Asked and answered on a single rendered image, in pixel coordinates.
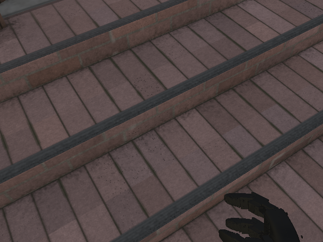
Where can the robot right hand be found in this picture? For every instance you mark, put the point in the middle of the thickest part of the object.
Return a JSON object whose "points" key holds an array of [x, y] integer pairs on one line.
{"points": [[277, 226]]}

